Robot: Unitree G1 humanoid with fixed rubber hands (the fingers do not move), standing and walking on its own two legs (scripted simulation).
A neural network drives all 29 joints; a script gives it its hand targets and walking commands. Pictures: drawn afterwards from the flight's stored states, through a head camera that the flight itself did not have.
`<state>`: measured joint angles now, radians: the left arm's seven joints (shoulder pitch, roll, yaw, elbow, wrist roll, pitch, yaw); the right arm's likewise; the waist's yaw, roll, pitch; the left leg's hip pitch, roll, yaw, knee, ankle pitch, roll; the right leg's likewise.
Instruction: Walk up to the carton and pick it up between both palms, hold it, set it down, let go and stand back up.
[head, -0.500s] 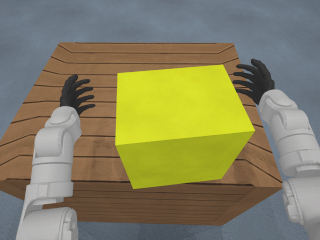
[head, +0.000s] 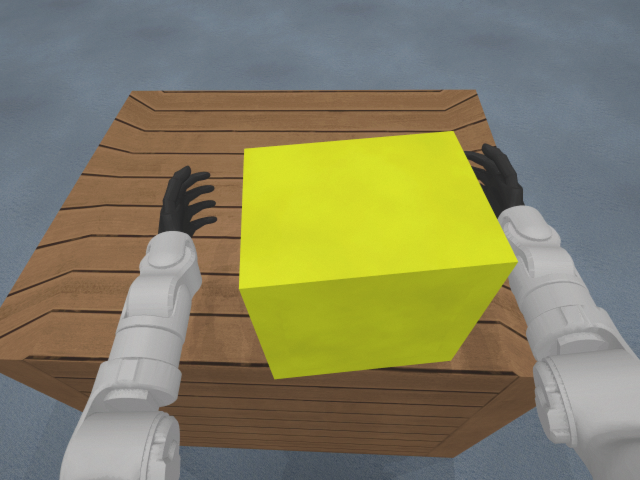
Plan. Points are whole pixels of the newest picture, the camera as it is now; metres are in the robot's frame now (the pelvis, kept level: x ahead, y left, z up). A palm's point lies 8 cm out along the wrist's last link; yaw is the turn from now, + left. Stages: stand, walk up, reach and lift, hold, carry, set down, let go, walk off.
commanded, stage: reach and lift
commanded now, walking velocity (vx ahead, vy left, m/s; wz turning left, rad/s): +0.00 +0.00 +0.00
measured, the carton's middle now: (357, 264) +0.37 +0.01 +0.05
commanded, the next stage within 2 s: none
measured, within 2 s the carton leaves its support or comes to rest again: neither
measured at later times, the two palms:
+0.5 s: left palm (215, 230) +0.38 +0.19 +0.10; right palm (485, 203) +0.45 -0.15 +0.10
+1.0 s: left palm (212, 225) +0.38 +0.19 +0.10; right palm (484, 203) +0.45 -0.15 +0.10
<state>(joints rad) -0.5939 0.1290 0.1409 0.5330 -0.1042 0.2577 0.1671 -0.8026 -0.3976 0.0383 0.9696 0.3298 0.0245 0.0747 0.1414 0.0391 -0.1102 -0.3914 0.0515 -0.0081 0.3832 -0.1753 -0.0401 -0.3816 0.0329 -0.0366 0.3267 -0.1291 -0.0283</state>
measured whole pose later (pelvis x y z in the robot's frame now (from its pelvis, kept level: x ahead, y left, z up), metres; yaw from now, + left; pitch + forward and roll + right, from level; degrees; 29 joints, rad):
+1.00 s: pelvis +0.00 -0.01 +0.00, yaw -1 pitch +9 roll -1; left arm -0.68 0.02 0.22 0.64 0.00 0.21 0.21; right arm -0.87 -0.28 0.02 1.01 0.28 0.05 -0.04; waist 0.13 0.03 -0.09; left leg -0.37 0.07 0.00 0.38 -0.18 -0.05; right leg -0.36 0.05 -0.03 0.32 -0.12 -0.04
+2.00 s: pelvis +0.02 +0.00 +0.01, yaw +1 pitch +5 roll -1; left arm -0.50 -0.08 0.29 0.43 0.20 0.24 0.10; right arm -0.71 -0.17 -0.19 0.93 -0.02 -0.07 0.10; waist 0.05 -0.02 -0.09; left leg -0.21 0.04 -0.01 0.30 -0.17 -0.03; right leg -0.20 0.02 -0.04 0.25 -0.13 -0.02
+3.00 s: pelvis +0.01 +0.02 +0.01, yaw +3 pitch -3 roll -1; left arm -0.58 0.02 0.26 0.20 0.16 0.62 0.04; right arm -0.74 -0.16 -0.08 0.71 0.23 0.23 -0.07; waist -0.05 -0.04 -0.03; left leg -0.08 0.01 -0.04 0.33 -0.19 -0.01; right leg -0.04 0.00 -0.07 0.25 -0.15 0.00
